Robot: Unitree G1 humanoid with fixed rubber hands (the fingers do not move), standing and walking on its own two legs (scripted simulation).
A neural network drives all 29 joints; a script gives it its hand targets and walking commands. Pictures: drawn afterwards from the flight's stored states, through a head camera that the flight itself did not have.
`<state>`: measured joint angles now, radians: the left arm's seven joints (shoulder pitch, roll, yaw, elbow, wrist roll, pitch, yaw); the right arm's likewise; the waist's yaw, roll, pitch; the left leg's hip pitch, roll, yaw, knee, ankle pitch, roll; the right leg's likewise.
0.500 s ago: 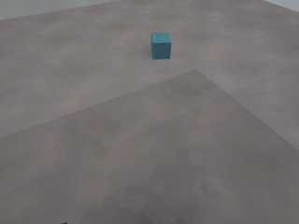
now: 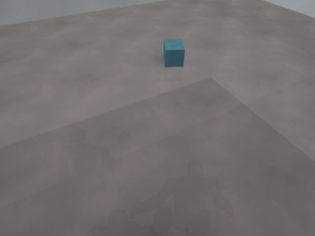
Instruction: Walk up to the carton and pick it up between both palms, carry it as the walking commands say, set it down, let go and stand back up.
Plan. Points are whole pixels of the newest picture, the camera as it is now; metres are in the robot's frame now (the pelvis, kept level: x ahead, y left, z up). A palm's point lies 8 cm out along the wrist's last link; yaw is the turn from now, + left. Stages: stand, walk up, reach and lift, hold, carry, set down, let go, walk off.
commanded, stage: stand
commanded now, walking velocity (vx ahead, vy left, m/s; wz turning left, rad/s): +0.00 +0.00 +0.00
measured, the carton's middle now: (173, 53) +2.24 -0.09 -0.67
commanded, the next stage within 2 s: walk up in 0.72 s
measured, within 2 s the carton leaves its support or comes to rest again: neither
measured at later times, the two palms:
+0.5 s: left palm out of the picture +0.08 +0.29 -0.12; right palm out of the picture +0.09 -0.29 -0.11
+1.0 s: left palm out of the picture +0.10 +0.30 -0.11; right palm out of the picture +0.10 -0.31 -0.11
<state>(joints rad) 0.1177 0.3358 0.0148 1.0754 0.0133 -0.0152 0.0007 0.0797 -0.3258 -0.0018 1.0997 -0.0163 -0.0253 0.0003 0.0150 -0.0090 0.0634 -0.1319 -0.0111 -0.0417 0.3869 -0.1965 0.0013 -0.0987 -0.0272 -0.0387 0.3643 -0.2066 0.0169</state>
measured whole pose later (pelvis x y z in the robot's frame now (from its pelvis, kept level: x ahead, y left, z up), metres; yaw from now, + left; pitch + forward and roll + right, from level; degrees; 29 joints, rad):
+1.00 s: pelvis +0.02 -0.01 -0.01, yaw -1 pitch -1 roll +1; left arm 0.17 0.38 0.05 1.01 0.04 -0.04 -0.06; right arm 0.15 -0.36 -0.05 1.05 -0.04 -0.05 0.05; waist 0.02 -0.02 -0.01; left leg -0.19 -0.02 -0.03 0.48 -0.33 0.05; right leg -0.21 -0.05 -0.04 0.56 -0.43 -0.05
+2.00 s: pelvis +0.43 -0.03 -0.01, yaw +3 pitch +0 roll -2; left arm 0.42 0.46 0.08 0.90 0.03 -0.11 -0.06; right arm 0.14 -0.45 -0.08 0.94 -0.02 -0.07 0.11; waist 0.07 0.04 -0.02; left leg -0.54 0.09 0.04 0.74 -0.29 0.00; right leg -0.16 -0.05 -0.11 0.49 -0.32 0.00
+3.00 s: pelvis +0.92 -0.02 -0.03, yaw -1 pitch -1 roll +2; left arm 0.21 0.43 0.06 0.91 0.02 -0.08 -0.10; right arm 0.29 -0.47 -0.07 0.90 -0.01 -0.10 0.05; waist -0.04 -0.03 0.05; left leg -0.23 0.06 0.13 0.69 -0.44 0.00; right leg -0.50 -0.10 -0.07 0.68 -0.24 -0.03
